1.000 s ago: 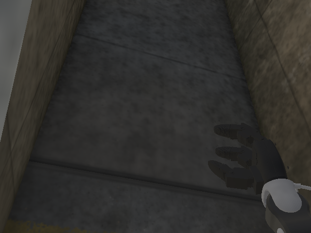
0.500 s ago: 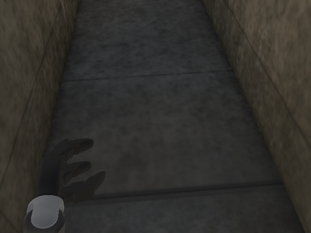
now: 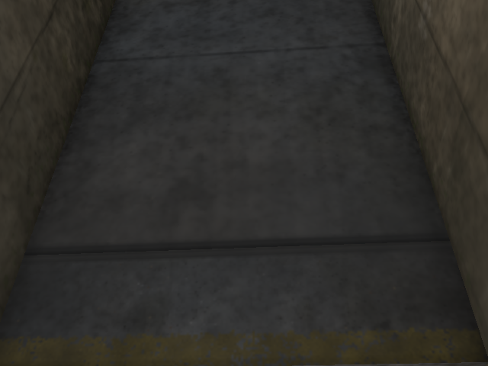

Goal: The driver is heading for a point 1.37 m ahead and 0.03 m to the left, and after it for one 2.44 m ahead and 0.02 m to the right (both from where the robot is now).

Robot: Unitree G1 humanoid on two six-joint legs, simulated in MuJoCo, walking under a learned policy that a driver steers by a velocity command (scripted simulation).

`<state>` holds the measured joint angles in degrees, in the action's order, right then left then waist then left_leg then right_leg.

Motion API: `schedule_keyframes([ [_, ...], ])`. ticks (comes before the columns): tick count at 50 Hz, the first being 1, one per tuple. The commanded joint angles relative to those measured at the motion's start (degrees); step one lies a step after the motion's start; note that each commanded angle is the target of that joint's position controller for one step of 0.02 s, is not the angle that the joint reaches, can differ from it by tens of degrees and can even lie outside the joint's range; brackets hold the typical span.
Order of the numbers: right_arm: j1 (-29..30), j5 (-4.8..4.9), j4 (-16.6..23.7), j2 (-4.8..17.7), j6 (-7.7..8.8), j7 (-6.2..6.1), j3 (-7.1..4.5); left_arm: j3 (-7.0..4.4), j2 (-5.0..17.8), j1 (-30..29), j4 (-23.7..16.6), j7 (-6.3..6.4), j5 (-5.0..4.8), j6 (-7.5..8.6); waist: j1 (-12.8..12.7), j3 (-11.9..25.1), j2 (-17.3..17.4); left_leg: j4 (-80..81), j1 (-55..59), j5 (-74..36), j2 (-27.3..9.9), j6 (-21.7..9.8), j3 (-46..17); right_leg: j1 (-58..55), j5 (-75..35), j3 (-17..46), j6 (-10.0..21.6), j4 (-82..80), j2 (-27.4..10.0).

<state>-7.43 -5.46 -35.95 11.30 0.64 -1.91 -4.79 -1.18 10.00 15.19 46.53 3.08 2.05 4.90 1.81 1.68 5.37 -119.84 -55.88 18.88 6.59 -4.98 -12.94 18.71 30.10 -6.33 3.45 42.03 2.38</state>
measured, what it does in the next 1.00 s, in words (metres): climbs: left foot 0.22 m higher, then right foot 0.22 m higher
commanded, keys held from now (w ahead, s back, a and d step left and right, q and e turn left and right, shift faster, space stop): w+shift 1.00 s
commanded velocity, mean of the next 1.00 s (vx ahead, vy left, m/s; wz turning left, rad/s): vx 1.00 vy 0.00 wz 0.01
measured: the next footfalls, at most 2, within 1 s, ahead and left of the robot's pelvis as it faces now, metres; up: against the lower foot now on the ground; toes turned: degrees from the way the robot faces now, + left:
left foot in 0.22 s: +0.21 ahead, +0.09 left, +0.22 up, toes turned +2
right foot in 0.66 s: +0.44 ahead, -0.17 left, +0.43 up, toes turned -2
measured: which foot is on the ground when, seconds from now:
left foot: up 0.00-0.20, down 0.22-0.68, up 0.70-1.00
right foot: down 0.00-0.24, up 0.26-0.64, down 0.66-1.00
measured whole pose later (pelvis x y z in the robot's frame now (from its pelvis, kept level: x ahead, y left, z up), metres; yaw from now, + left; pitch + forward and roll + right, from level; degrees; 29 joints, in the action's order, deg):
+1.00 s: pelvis +0.46 +0.03 +0.42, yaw -2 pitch +2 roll -2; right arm -5.0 1.8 -31.8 10.0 -0.2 2.4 -0.5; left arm -3.5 13.2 15.0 47.9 2.6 2.3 5.7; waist 0.8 5.6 0.3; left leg -51.6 -37.9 17.2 -7.3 -3.6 2.9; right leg 18.6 29.0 -0.4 2.7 45.6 -7.0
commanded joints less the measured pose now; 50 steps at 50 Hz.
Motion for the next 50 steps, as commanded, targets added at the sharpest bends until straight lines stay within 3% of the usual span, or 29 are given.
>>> schedule_keyframes([
  [1,10.8,-1.62,11.7,-8.1,-1.16,1.07,5.4,0.84,1.3,3.9,0.3,0.46,-1.72,2.99,-0.4,-11.3,-18.6,-29.9,-45.5,4.1,-1.5,-0.8,0.4,-13.0,9.2,35.4,6.9,-28.5,-21.8],
  [4,23.7,2.13,17.3,-3.9,-0.06,2.43,5.55,0.32,2.6,1.4,1.8,1.54,0.28,4.47,2.4,-13.4,-4.9,-1.3,-20.3,-2.4,-6.6,-2.6,7.4,11.1,-11.3,20.2,0.1,-38.6,-16.0],
  [6,25.2,2.7,16.7,-3.1,-1.6,3.67,6.86,-1.52,9.2,1.2,0.2,3.71,-2.55,4.27,-0.3,-5.5,-2.9,16.5,-3.7,1.3,-11.0,-2.6,17.3,8.2,-31.2,16.7,3.6,-50.0,-17.7],
  [8,15.4,4.23,9.5,-2.0,-3.06,3.67,6.2,-1.41,10.4,3.0,-1.7,4.87,-6.89,4.18,0.6,5.1,2.1,35.4,23.9,17.5,0.6,-2.7,31.1,2.2,-125.0,7.0,0.7,-35.3,-15.7],
  [10,-5.1,5.6,6.6,-0.6,-6.37,1.83,4.87,-3.98,18.9,5.4,-3.9,4.09,-6.79,5.5,9.4,17.4,-25.6,42.2,31.9,25.0,2.0,-3.8,22.1,-10.4,-154.9,6.9,5.5,-11.7,-20.3],
  [11,0.2,4.95,4.5,2.2,-5.84,1.28,3.99,-3.28,12.6,13.2,-2.0,2.76,-8.12,6.55,4.5,19.0,-19.8,49.8,37.8,22.6,3.5,-6.5,20.4,-8.7,-154.7,10.9,5.4,-3.3,-19.3],
  [12,-5.5,3.05,2.6,2.6,-5.86,0.99,3.21,-3.58,12.6,7.0,-3.7,0.78,-7.97,6.67,10.4,17.5,-16.4,62.9,41.0,13.9,0.6,-8.3,12.8,-2.9,-130.2,10.7,5.8,5.6,-15.1],
  [14,1.3,0.61,-0.9,9.1,-6.51,0.42,-0.4,-3.22,6.0,-4.2,-10.9,-1.26,-4.25,4.36,8.7,11.2,8.5,89.4,34.8,29.4,-19.6,-20.2,-30.2,23.4,-41.9,8.4,1.8,60.7,3.3],
  [15,2.6,1.5,-2.5,2.2,-5.9,0.48,0.77,-1.82,-1.8,-14.1,-17.0,-0.18,-0.37,2.55,7.5,2.2,-3.1,90.4,25.4,30.2,-16.8,-17.9,-29.8,35.9,-30.7,18.4,3.9,85.1,5.0],
  [16,5.4,0.85,-5.4,2.1,-4.54,0.38,1.21,1.12,-9.4,-11.7,-20.8,0.95,1.24,0.53,0.0,-1.7,-2.9,88.8,23.3,31.9,-15.5,-11.4,-21.7,44.8,-27.9,22.9,5.1,89.9,4.8],
  [18,3.1,1.44,-11.6,-1.7,-0.74,1.12,2.38,3.58,-13.6,-3.5,-21.2,1.8,1.82,-1.92,-7.9,-5.5,-4.4,92.3,22.0,20.1,-13.6,-4.6,-7.8,53.2,-24.2,24.4,6.5,90.4,1.5],
  [21,0.9,2.8,-14.5,3.8,3.68,2.02,1.86,2.25,-8.1,-5.7,-19.8,2.97,-3.03,-3.98,-7.2,-6.3,-1.7,103.6,19.3,6.1,-15.9,-7.1,-0.7,51.5,-19.1,13.8,3.7,99.6,3.7],
  [26,-11.9,4.4,-20.3,4.5,5.62,0.57,2.62,4.19,-6.6,-18.0,-24.5,3.96,-2.22,-4.16,-5.3,-8.6,-7.9,109.8,30.6,7.1,-15.5,-1.9,5.7,59.5,-14.4,14.1,3.0,76.3,-6.0],
  [29,-20.6,4.26,-20.5,12.4,5.65,-0.86,-1.19,5.58,-6.8,-30.0,-29.2,1.0,-0.91,-4.03,1.3,-0.2,-3.5,127.9,43.8,7.3,-22.1,-9.0,1.0,53.4,-1.3,2.4,5.5,61.8,-10.3],
  [31,-18.3,4.28,-16.3,11.8,4.38,-1.55,-1.6,7.18,-9.3,-29.1,-26.9,-0.46,-3.78,-3.18,1.4,7.0,-8.2,124.1,36.6,-9.1,-19.5,-9.2,8.0,20.6,14.6,-3.2,5.8,35.1,-3.3],
  [32,-20.0,5.14,-15.7,14.6,4.42,-0.56,-2.7,4.8,-6.2,-24.2,-24.3,-0.07,-4.46,-2.99,0.5,11.6,-8.1,116.0,37.3,-50.0,-21.1,-11.5,6.8,8.8,17.5,-8.0,3.3,32.8,3.5],
  [33,-15.6,6.57,-14.8,14.5,3.97,0.79,-2.93,2.53,-2.3,-11.4,-20.2,2.19,-5.77,-3.81,-7.1,21.7,-1.0,95.8,44.6,-96.8,-22.3,-9.9,13.2,-0.7,20.0,5.4,3.7,32.5,4.0],
  [34,-0.6,8.95,-6.3,21.4,3.24,2.56,-5.66,-0.28,8.6,3.8,-18.7,5.16,-3.3,-4.66,-21.0,25.4,-16.8,68.9,29.3,-96.8,-18.6,-5.7,14.0,-11.8,30.9,36.4,5.0,10.4,-4.8],
  [35,6.3,7.84,-2.9,18.5,3.42,6.64,-6.64,-2.32,15.4,4.6,-15.4,7.43,0.63,-5.52,-18.9,27.7,-30.7,53.5,15.2,-26.6,-4.2,-5.6,-1.6,-17.9,38.4,66.0,9.3,-15.3,-10.9],
  [36,14.1,7.22,-1.8,12.9,3.01,6.98,-6.86,-2.66,12.6,-6.5,-16.6,10.16,1.6,-5.33,-19.8,24.2,-21.4,25.1,4.2,-24.7,1.8,-4.8,-20.9,-17.3,18.8,79.4,10.9,-20.7,-16.2],
  [37,9.4,4.73,-1.6,9.4,1.14,6.38,-5.58,-2.67,10.7,-16.5,-15.4,9.07,0.44,-4.82,-12.5,21.8,-12.2,9.5,0.2,-23.9,1.6,-2.6,-19.9,-13.4,14.7,75.7,10.3,-17.7,-18.2],
  [38,0.8,1.07,-1.4,6.0,-0.92,5.38,-3.67,-2.42,8.6,-20.1,-12.3,6.87,-2.05,-4.61,-3.1,18.0,-11.7,11.6,3.8,-23.9,-3.2,-2.1,-10.3,-4.2,22.6,66.1,9.6,-11.4,-17.7],
  [39,1.7,-1.46,0.0,-4.9,0.48,5.71,1.28,-1.1,5.4,-17.2,-5.8,4.35,-1.85,-2.94,1.0,10.8,-17.1,6.4,0.0,-15.5,-3.3,-1.7,-2.0,7.9,31.8,51.4,11.0,-3.3,-15.1],
  [40,-3.8,-0.93,-1.2,-6.8,1.54,5.25,2.58,0.97,-1.9,-15.9,-4.8,2.63,-0.42,-2.09,5.2,3.3,-11.8,12.6,1.5,-10.4,-3.6,-0.8,-2.9,19.1,29.1,35.0,8.3,3.3,-12.7],
  [41,-4.5,-0.66,-0.3,-9.3,0.08,4.32,3.91,0.17,-0.8,-12.8,-1.9,1.37,1.28,-1.65,6.2,-0.6,-11.6,14.0,-0.7,-8.2,-2.5,-0.8,-2.4,19.3,24.5,27.0,7.6,1.8,-10.3],
  [45,-3.1,6.96,4.1,0.4,-1.32,3.13,3.75,-2.27,7.4,-17.3,-4.0,-0.06,0.74,0.18,7.8,-8.9,-15.2,59.7,17.9,-3.0,-10.0,4.4,13.0,33.5,19.1,9.8,6.2,-16.9,-8.6],
  [47,1.4,8.26,5.2,6.9,-1.33,4.95,1.13,-4.85,15.3,-9.3,-3.7,0.28,1.48,1.56,2.2,-3.3,-13.9,67.4,33.2,5.1,-15.8,3.7,18.2,29.4,24.6,19.2,7.6,-27.9,-15.9],
  [49,-8.5,7.63,2.8,6.2,-1.66,3.79,0.74,-4.71,13.3,-12.9,-4.5,-0.3,0.27,2.89,7.5,-3.3,-12.0,70.8,40.0,0.0,-14.6,1.7,20.5,22.7,16.9,12.1,6.5,-18.5,-14.2],
  [50,-17.9,7.82,-1.4,8.0,-1.44,2.91,-0.56,-4.38,11.5,-11.1,-4.4,-1.33,-0.78,3.42,10.7,1.0,0.8,77.9,43.8,-8.0,-12.3,-2.6,18.9,11.6,-9.9,9.4,5.1,-8.0,-15.6],
])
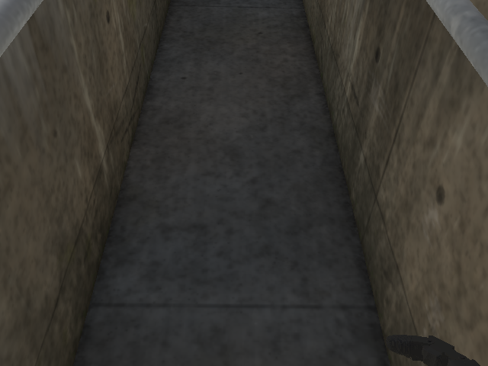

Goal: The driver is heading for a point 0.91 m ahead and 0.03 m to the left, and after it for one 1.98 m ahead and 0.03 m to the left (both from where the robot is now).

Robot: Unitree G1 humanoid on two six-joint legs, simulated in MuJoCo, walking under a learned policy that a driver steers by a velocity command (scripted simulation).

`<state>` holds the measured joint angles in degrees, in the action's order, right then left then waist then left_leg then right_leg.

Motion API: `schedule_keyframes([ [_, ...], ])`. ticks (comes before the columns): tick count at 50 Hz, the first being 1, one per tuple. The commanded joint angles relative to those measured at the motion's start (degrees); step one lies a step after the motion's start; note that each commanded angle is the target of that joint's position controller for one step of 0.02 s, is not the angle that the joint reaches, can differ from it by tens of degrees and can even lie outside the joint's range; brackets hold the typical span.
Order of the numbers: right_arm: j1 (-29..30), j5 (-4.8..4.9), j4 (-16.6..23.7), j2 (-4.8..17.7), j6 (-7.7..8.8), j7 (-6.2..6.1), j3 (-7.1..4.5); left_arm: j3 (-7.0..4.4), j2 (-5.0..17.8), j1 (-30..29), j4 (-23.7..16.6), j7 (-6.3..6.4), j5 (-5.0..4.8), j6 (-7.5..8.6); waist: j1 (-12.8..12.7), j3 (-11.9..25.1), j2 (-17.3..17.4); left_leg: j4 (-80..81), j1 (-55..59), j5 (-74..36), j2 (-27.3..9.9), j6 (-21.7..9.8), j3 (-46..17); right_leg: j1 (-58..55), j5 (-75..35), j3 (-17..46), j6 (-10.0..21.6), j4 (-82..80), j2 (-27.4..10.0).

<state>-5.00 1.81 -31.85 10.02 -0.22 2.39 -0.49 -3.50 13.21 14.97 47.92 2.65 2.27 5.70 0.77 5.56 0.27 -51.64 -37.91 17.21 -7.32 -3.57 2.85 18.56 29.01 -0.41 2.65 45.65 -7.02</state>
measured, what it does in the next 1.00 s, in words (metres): walks ahead: left foot, then right foot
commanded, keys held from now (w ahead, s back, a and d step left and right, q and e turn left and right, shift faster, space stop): w+shift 1.00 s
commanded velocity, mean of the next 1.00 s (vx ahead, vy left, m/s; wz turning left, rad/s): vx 1.00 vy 0.00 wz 0.00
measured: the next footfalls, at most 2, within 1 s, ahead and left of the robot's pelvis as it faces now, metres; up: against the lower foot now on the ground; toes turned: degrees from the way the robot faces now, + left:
left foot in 0.02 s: +0.16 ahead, +0.14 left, +0.00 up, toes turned +6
right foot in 0.62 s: +0.67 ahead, -0.03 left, +0.00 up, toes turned -1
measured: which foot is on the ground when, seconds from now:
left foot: up 0.00-0.00, down 0.02-0.64, up 0.66-1.00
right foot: down 0.00-0.02, up 0.04-0.60, down 0.62-1.00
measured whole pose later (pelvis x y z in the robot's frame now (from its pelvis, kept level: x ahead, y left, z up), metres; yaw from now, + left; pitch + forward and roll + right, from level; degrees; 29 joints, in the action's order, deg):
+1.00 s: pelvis +0.88 +0.04 +0.01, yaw +2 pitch +1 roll +0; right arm -0.3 -2.1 -40.0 13.2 4.9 0.6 -0.6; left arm -3.3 17.5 30.5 51.4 1.1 -1.2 7.5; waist -5.3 -4.2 0.5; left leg -34.4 -39.3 -6.5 -0.4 -3.9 1.7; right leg -14.5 25.1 -3.0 4.8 16.7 4.5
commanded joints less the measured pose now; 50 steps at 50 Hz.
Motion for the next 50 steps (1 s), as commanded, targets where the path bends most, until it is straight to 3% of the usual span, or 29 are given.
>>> schedule_keyframes([
  [1,-29.3,-0.23,-10.9,7.7,-0.38,-0.62,-5.25,-1.73,6.8,-8.9,-4.8,-1.74,-1.7,3.38,15.5,1.6,12.4,10.5,34.1,-1.4,9.6,-4.3,7.4,10.5,-21.4,-3.9,4.5,5.5,0.0],
  [2,-36.5,-2.42,-12.6,7.9,0.28,-0.26,-5.25,-0.95,2.1,-13.4,-6.4,-2.04,-1.89,3.7,19.7,-0.1,16.2,9.1,35.1,7.4,10.3,-6.0,3.5,18.7,-24.6,-7.7,3.5,35.1,6.6],
  [3,-32.9,-2.69,-11.7,9.9,1.44,-1.26,-4.57,-0.16,-5.3,-13.7,-13.7,-1.77,-1.33,2.95,12.6,-4.7,32.4,28.0,28.3,14.5,3.9,-2.9,-20.3,31.6,-2.1,0.2,1.1,49.1,17.9],
  [4,-21.4,-2.17,-6.5,7.9,2.68,-2.0,-4.28,-0.48,-5.9,-11.0,-16.8,-1.04,-1.45,1.92,6.0,-6.8,23.4,34.1,25.4,18.6,-2.2,-0.4,-30.5,35.6,-6.2,10.4,1.0,59.1,15.8],
  [5,-13.7,-3.4,-3.9,11.4,3.69,-3.07,-5.96,-0.93,-0.9,-6.4,-16.6,-1.76,0.76,2.32,0.8,-1.6,1.8,35.9,27.4,33.2,-8.8,-1.5,-38.7,39.7,-16.5,13.0,1.2,56.4,10.0],
  [6,-11.4,-4.54,-3.9,14.5,5.08,-4.32,-7.01,-0.36,-2.7,-6.1,-16.4,-1.79,1.27,0.97,-1.8,-3.0,-5.5,40.8,25.6,31.2,-11.2,0.3,-43.4,39.7,-19.7,10.8,0.1,56.4,9.4],
  [7,-14.1,-4.08,-6.0,14.7,6.6,-4.97,-7.2,-0.36,-0.4,-7.1,-15.8,-2.07,1.22,-0.73,-0.8,-2.1,-8.6,37.7,26.9,24.7,-11.5,1.6,-40.9,40.4,-21.3,13.4,-0.1,56.9,9.0],
  [9,-16.7,-2.93,-7.9,10.0,9.16,-4.19,-5.3,-1.14,4.1,-6.0,-16.2,-2.18,0.18,-3.65,-1.1,-3.1,-4.6,36.9,27.6,23.4,-11.0,0.6,-34.6,38.8,-22.5,17.7,-0.1,49.5,9.7],
  [11,-21.8,-1.01,-11.1,11.2,10.56,-4.59,-5.31,-1.46,6.0,-8.7,-18.0,-2.88,-0.89,-6.02,-0.5,-9.0,-1.7,39.4,30.8,18.9,-11.5,-0.6,-28.3,43.5,-19.4,18.6,0.2,41.6,9.6],
  [13,-25.4,0.0,-12.5,11.4,9.87,-5.0,-5.21,-0.79,4.0,-13.9,-17.7,-3.72,-0.99,-7.51,0.9,-11.2,-3.3,41.9,33.4,12.6,-9.2,1.7,-21.4,45.5,-20.3,16.9,0.3,34.4,10.4],
  [14,-26.3,0.24,-12.5,13.3,9.95,-5.7,-5.76,-0.71,4.8,-16.2,-17.3,-3.8,-0.43,-7.7,1.8,-11.4,-3.0,43.4,36.1,9.4,-8.6,3.1,-19.1,46.4,-22.2,16.1,0.1,30.5,11.0],
  [18,-34.1,0.56,-16.7,11.7,10.1,-5.0,-4.94,-0.38,4.1,-21.9,-16.4,-3.99,-0.86,-7.19,5.3,-12.6,4.0,45.9,42.6,-13.8,-4.6,5.9,-7.2,41.7,-25.9,7.8,1.1,15.3,12.8],
  [22,-38.1,0.66,-18.7,11.2,10.35,-5.59,-4.97,-0.09,4.5,-24.7,-15.2,-4.91,0.8,-7.22,5.8,-12.6,7.0,43.3,52.7,-35.7,-4.8,5.8,-2.9,45.0,-28.5,1.2,3.3,10.2,11.0],
  [24,-38.4,0.47,-19.5,9.7,10.13,-5.4,-4.45,0.79,3.5,-25.7,-15.8,-4.96,-0.14,-7.73,5.2,-13.3,8.5,43.2,53.1,-44.9,-4.4,5.5,0.1,41.3,-28.9,-4.0,4.2,6.2,8.8],
  [27,-33.7,1.43,-18.7,10.1,10.43,-6.06,-3.3,2.15,0.8,-23.6,-14.8,-5.57,0.89,-5.49,3.0,-11.5,11.2,42.9,43.3,-86.1,-4.4,6.4,3.7,13.3,-37.5,-12.7,7.9,-8.5,13.9],
  [28,-31.3,1.57,-18.0,14.6,10.31,-6.85,-4.85,1.06,3.6,-20.2,-13.7,-4.49,0.04,-5.23,-0.1,-10.8,13.6,39.7,43.6,-91.3,-5.4,6.2,3.3,9.8,-34.0,-12.2,7.8,-9.9,15.2],
  [29,-30.2,1.66,-18.3,15.9,9.93,-6.95,-5.44,0.33,6.2,-16.2,-12.7,-3.69,1.17,-4.55,-4.4,-6.6,13.5,30.5,45.9,-99.9,-7.7,6.0,1.8,3.6,-32.3,-11.5,9.6,-10.3,16.6],
  [31,-23.8,0.32,-16.1,18.4,8.8,-7.13,-6.94,-1.49,10.7,5.1,-4.9,-1.61,2.3,-2.46,-13.7,-0.2,19.8,3.4,43.5,-94.1,-4.7,2.6,-1.8,-13.1,-31.8,-5.1,11.6,-19.7,14.2],
  [32,-19.3,-0.7,-13.4,12.3,8.81,-7.32,-5.81,-3.11,14.9,13.5,-3.0,-0.67,3.57,-1.38,-14.0,6.6,17.4,-26.1,20.3,-40.5,4.2,2.3,-2.7,-35.9,-40.9,12.1,16.5,-11.1,-0.3],
  [33,-28.7,0.96,-11.2,3.1,9.2,-5.88,-3.01,-3.58,17.9,12.5,-3.7,-1.1,4.79,-1.71,-6.2,18.5,0.9,-46.4,-3.7,16.8,12.1,1.3,-11.4,-57.7,-54.9,32.7,25.1,-10.2,-16.2],
  [34,-21.6,-0.65,-9.8,6.2,8.56,-5.83,-3.43,-4.81,16.7,15.3,-3.1,-1.53,1.26,-1.7,-8.7,18.0,7.0,-45.2,-6.3,8.9,9.3,-1.2,-14.3,-49.7,-29.9,35.2,22.1,-18.6,-11.7],
  [35,-17.2,-1.42,-8.9,7.0,8.61,-5.17,-3.12,-4.3,13.8,11.3,-3.5,-1.3,0.22,-0.82,-6.7,8.6,4.7,-38.8,-7.5,4.3,6.4,-2.1,-13.6,-38.7,-19.0,30.7,18.8,-24.8,-9.1],
  [38,-15.7,-3.46,-8.4,6.8,6.05,-3.37,-2.41,-1.69,6.9,7.8,-4.3,-0.87,1.18,0.81,-0.5,-5.1,6.3,-27.3,-1.8,1.7,2.8,-0.6,-12.6,-12.9,-9.4,24.1,15.6,-32.8,-6.7],
  [40,-10.7,-4.53,-6.3,6.9,3.41,-2.5,-2.42,-1.0,7.1,10.0,-2.6,-1.25,-1.2,2.9,1.4,-12.1,1.8,-18.6,-4.5,2.4,1.5,1.5,-12.6,-7.5,-8.4,21.5,14.6,-37.7,-6.3],
  [42,-3.8,-4.0,-3.8,8.3,3.21,-1.8,-2.21,-0.95,8.2,10.3,-1.8,-1.91,-2.14,3.93,1.0,-17.0,-4.1,-5.8,-4.4,-5.8,1.4,2.4,-8.8,-4.9,-20.8,12.6,12.5,-41.2,-2.0],
  [44,0.2,-3.48,-4.4,6.7,4.8,-0.77,-1.16,-0.99,8.5,7.2,-2.3,-2.47,-2.94,3.83,0.5,-17.3,-6.8,10.6,7.5,-19.0,3.8,1.7,-2.0,0.0,-36.3,0.6,8.3,-40.7,6.2],
  [46,2.5,-3.86,-5.0,4.9,5.49,-0.27,-0.32,-0.78,10.0,10.8,-1.3,-2.73,-3.73,3.72,-1.6,-14.9,-8.5,15.4,16.7,-30.7,7.2,0.3,2.0,-2.5,-54.3,0.0,7.2,-41.2,3.7],
  [49,-6.8,-3.95,-9.6,8.7,4.95,-2.4,-1.88,-0.4,10.4,9.7,-1.3,-1.21,-3.82,2.68,1.6,-7.3,-15.1,14.4,26.9,-26.6,13.0,-0.8,5.1,-10.7,-85.4,-2.1,2.6,-22.2,3.8],
  [50,-13.6,-4.44,-11.8,12.0,4.8,-2.87,-3.53,-0.41,11.9,7.2,-2.3,-0.27,-3.31,2.25,5.5,-2.9,-16.1,13.9,35.7,-24.0,13.0,-1.3,3.9,-9.5,-90.3,-0.6,2.0,-11.3,2.2],
])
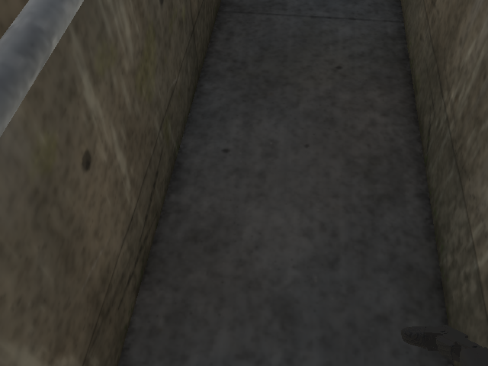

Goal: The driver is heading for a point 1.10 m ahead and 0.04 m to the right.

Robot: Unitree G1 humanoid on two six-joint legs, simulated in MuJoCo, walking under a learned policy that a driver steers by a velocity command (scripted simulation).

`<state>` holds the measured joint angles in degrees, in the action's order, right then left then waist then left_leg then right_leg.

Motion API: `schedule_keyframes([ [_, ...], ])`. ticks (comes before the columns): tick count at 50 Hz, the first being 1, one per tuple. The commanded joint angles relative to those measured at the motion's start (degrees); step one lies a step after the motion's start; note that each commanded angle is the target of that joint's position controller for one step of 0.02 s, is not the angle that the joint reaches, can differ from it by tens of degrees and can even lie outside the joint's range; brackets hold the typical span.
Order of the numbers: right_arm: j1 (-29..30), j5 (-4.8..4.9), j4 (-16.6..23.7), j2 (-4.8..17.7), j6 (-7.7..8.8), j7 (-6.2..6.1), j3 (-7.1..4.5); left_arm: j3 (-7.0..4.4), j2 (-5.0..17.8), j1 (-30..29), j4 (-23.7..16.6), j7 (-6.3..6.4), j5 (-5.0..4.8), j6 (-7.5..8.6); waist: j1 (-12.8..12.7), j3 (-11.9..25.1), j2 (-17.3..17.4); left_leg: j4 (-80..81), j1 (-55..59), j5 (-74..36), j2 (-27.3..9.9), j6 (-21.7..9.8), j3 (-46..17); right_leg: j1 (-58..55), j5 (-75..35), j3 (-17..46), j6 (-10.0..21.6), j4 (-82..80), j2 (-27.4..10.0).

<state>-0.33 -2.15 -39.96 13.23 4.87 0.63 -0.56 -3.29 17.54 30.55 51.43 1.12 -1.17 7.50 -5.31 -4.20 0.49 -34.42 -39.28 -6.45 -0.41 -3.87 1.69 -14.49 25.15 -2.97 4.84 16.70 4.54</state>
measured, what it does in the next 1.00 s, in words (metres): walks ahead: left foot, then right foot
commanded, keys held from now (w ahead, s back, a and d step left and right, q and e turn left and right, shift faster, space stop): w+shift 0.90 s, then shift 0.10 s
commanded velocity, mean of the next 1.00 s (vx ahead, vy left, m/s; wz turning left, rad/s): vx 0.98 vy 0.00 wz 0.00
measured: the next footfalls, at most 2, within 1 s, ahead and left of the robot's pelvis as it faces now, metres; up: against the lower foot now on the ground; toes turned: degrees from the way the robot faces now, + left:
left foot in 0.04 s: +0.27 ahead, +0.10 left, +0.00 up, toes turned +0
right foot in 0.38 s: +0.56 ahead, -0.19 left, +0.00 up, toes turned +3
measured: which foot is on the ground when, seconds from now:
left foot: up 0.00-0.02, down 0.04-0.36, up 0.38-0.78, down 0.80-1.00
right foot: down 0.00-0.00, up 0.02-0.36, down 0.38-0.78, up 0.80-1.00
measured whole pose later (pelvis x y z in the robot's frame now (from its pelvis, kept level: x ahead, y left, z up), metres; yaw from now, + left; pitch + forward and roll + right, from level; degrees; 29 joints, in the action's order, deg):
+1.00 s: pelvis +0.94 -0.02 +0.03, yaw +2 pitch +1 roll +0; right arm -25.0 -1.5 -48.7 15.5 5.6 -2.3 -4.0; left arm -2.9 14.9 8.9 39.9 0.4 2.5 3.9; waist 2.3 -1.2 -4.4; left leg -26.6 -9.7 17.7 1.3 -1.1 0.1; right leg 37.2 14.8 9.5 2.5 68.9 2.5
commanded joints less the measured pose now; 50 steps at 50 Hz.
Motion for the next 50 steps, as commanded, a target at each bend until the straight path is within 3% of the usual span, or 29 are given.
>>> schedule_keyframes([
  [1,-33.5,-0.76,-7.4,10.9,-1.15,-1.7,-4.87,-1.31,10.8,-15.5,-6.0,1.73,0.17,-0.56,22.0,11.5,-14.1,1.1,51.2,1.3,1.5,-3.3,0.9,31.6,-79.6,1.1,-0.8,42.4,-6.2],
  [2,-41.6,-1.71,-10.3,15.4,-1.03,-2.6,-6.54,-0.54,4.8,-19.5,-7.0,2.02,0.47,-1.07,25.6,14.6,-2.2,3.2,58.7,3.4,-8.7,-8.9,-10.2,45.1,-18.7,3.4,-1.0,82.2,3.5],
  [3,-36.1,-1.16,-9.1,16.2,0.36,-1.98,-6.04,1.96,-5.4,-8.8,-11.4,2.49,-0.52,-0.2,13.3,16.5,8.9,-0.3,57.9,-14.4,-20.7,-9.6,-27.7,52.5,6.2,17.6,0.3,91.3,4.8],
  [4,-30.2,1.6,-8.0,18.2,0.36,-2.9,-7.7,1.06,-1.3,-1.7,-13.1,2.58,-0.89,-0.55,8.6,21.0,14.6,12.5,56.2,18.5,-23.4,-13.0,-42.8,56.1,-1.5,21.0,1.2,86.8,2.0],
  [5,-26.9,1.23,-7.2,13.0,-0.2,-2.99,-6.84,0.52,3.3,-6.6,-11.6,1.61,0.77,-1.32,9.1,16.9,6.5,17.2,52.5,42.4,-19.9,-12.0,-41.8,60.1,-4.7,17.4,1.8,82.6,-2.6],
  [7,-21.7,-0.04,-6.3,7.8,-0.59,-3.88,-4.69,0.25,3.6,-12.2,-14.1,1.07,3.46,-2.84,7.0,7.8,2.7,20.4,39.5,41.6,-15.6,-9.9,-32.5,62.5,-5.6,14.4,1.0,74.2,-4.8],
  [10,-19.3,1.36,-7.4,6.5,1.89,-2.67,-3.33,1.64,0.2,-19.5,-18.0,-1.06,3.37,-5.08,3.7,-0.6,5.1,25.2,19.9,37.3,-10.9,-8.9,-19.1,57.9,-10.2,14.4,-2.1,56.9,-9.6],
  [11,-18.6,1.57,-5.1,9.5,2.62,-2.42,-4.08,1.59,1.7,-20.3,-19.2,-1.23,1.9,-4.74,3.0,-1.6,8.3,27.2,16.4,36.3,-8.2,-7.5,-14.5,53.6,-14.1,11.5,-3.1,45.1,-10.4],
  [13,-16.2,2.59,-5.1,7.7,3.7,-1.43,-3.55,0.85,0.5,-17.9,-15.6,-2.84,-0.55,-4.38,3.3,2.1,15.5,23.3,8.3,23.9,0.2,-4.2,-0.5,29.4,-21.1,3.3,-5.2,27.6,-6.8],
  [14,-18.0,2.46,-4.6,7.2,3.58,-1.61,-3.0,0.93,-1.0,-16.5,-12.4,-2.62,0.08,-3.29,4.9,3.0,14.7,21.5,8.8,18.1,-1.9,-5.5,-1.6,24.0,-25.0,0.8,-6.5,27.0,-5.8],
  [16,-15.2,3.38,-2.9,9.0,2.33,-1.93,-3.89,0.03,0.1,-12.0,-10.7,-1.97,1.14,-2.76,-0.5,6.0,6.7,11.5,10.8,12.1,-2.7,-3.8,-2.1,15.0,-29.2,-1.7,-7.1,22.1,-4.0],
  [18,-14.5,2.42,-1.6,11.6,0.83,-1.3,-4.34,-2.46,4.4,6.7,-4.0,-0.13,2.29,-2.79,-10.3,10.1,-1.4,-18.3,8.6,0.5,0.1,-2.8,-2.0,1.1,-11.4,-2.5,-6.5,20.3,-1.9],
  [19,-13.2,1.06,-0.4,0.5,0.85,-1.92,-2.26,-2.97,10.0,9.4,-4.0,1.22,5.3,-1.57,-9.9,5.0,-16.4,-52.9,-1.8,36.0,8.0,-1.4,-8.4,8.6,0.4,20.5,-2.6,12.8,-16.1],
  [20,-22.1,1.72,1.9,-2.4,1.23,-2.22,-1.08,-3.28,14.1,6.8,-5.9,1.09,4.02,-0.96,-3.4,4.6,-20.9,-62.4,-11.3,35.2,11.2,-2.9,-18.2,11.1,11.7,52.1,-1.1,-5.1,-25.5],
  [21,-31.1,0.74,-0.5,1.3,0.8,-1.5,-2.07,-4.68,15.3,-1.7,-6.7,1.15,2.18,-1.53,4.4,9.5,-18.8,-64.6,-15.8,25.8,6.8,-3.9,-18.3,10.4,39.4,63.4,5.1,-7.9,-28.1],
  [22,-26.7,-0.81,-0.7,4.9,0.37,-1.03,-2.7,-3.44,9.4,-7.5,-7.5,1.69,1.41,-1.76,5.2,6.1,-12.8,-63.6,-17.0,21.2,4.2,-3.6,-17.6,14.9,36.3,56.5,5.8,-3.6,-26.7],
  [25,-16.4,-2.17,1.0,1.4,-2.68,-0.96,-1.59,-0.82,3.6,-6.2,-3.6,1.78,1.47,-0.44,5.6,1.4,-5.0,-61.3,-19.5,19.3,3.3,-2.9,-17.1,27.4,15.1,32.7,2.3,4.5,-19.1],
  [29,-7.4,-2.31,6.7,1.6,-4.5,0.0,-0.63,-1.79,5.3,-8.7,-3.2,0.87,-0.44,1.67,8.2,-0.7,-7.2,-41.1,-11.7,13.4,1.2,1.0,-12.2,37.5,-10.3,16.6,2.1,-2.2,-14.2],
  [33,-0.1,0.75,8.2,1.7,-3.12,1.37,-0.08,-2.21,3.9,-3.6,-3.3,0.26,-0.15,1.08,4.8,0.2,-8.8,-9.6,1.3,1.1,-3.5,-0.7,-0.3,29.6,-30.6,6.3,1.1,-8.3,-13.9],
  [35,4.4,2.12,8.0,2.8,-2.57,1.74,-0.9,-3.14,6.1,-1.9,-3.8,-0.32,-0.48,1.58,2.7,1.7,-7.9,-0.1,12.3,-3.1,1.3,-1.2,3.1,25.5,-39.8,4.0,0.9,-10.2,-13.6],
  [37,-0.4,0.86,5.6,6.2,-1.7,1.17,-2.6,-3.67,10.0,-4.6,-4.6,-0.69,-0.48,1.21,5.1,5.1,-10.8,2.8,20.1,2.3,5.4,-1.8,4.8,17.7,-65.0,2.3,1.7,-1.4,-12.9],
  [38,-11.0,-1.13,2.4,6.6,-0.96,0.19,-2.88,-3.77,11.4,-7.6,-5.1,0.05,0.81,0.62,10.2,10.0,-16.7,0.0,28.6,7.2,6.8,-2.2,4.7,14.8,-77.4,2.8,3.0,10.9,-14.0],
  [39,-23.0,-0.55,-0.9,6.6,-1.44,-1.27,-4.12,-3.07,8.3,-9.9,-5.3,1.05,1.23,-0.64,17.0,12.1,-20.4,4.6,36.3,10.9,4.1,-2.7,-0.4,16.2,-80.8,2.6,3.6,26.4,-12.4],
  [40,-29.8,-2.58,-2.5,10.1,-0.8,-2.31,-5.43,-2.78,5.1,-11.7,-6.4,1.51,2.07,-1.16,20.1,15.0,-13.0,5.0,52.0,19.7,-2.5,-4.6,-9.3,34.0,-49.2,3.4,3.5,48.8,-8.9],
  [41,-30.9,-3.59,-3.2,14.5,-0.53,-1.99,-5.32,0.48,-8.8,-10.2,-10.0,0.82,3.12,-0.53,14.9,18.4,4.8,-1.6,55.6,26.7,-15.5,-2.9,-23.6,48.6,6.9,10.1,3.2,74.0,-1.3],
  [42,-30.8,-2.63,-2.2,16.3,-0.67,-1.31,-6.75,-0.43,-2.9,-2.6,-11.2,0.8,-1.86,0.27,12.6,28.7,14.0,15.9,64.3,45.2,-23.6,-8.3,-49.6,58.2,0.5,18.8,4.3,76.4,-0.4],
  [44,-23.9,-1.46,-3.3,11.1,-0.85,-2.41,-6.46,-0.76,1.3,-12.9,-12.0,0.01,0.49,0.72,11.1,8.8,7.9,18.3,49.0,38.3,-16.2,-6.3,-34.3,66.0,-9.8,15.0,2.9,70.2,-4.2],
  [47,-23.9,0.09,-4.7,6.1,1.02,-3.58,-4.06,-0.47,0.5,-13.6,-12.9,-0.63,4.42,-2.81,5.1,0.8,1.5,15.4,32.6,-5.7,-14.8,-4.4,-21.6,58.8,-10.2,17.1,-1.5,60.7,-3.9],
  [50,-23.3,2.13,-5.5,7.2,3.28,-2.78,-3.68,0.13,-1.4,-17.8,-14.3,-0.9,4.12,-5.22,3.3,-0.5,5.0,14.9,25.4,-34.6,-10.7,0.0,-6.4,50.6,-13.3,11.9,-4.7,40.0,-1.7],
])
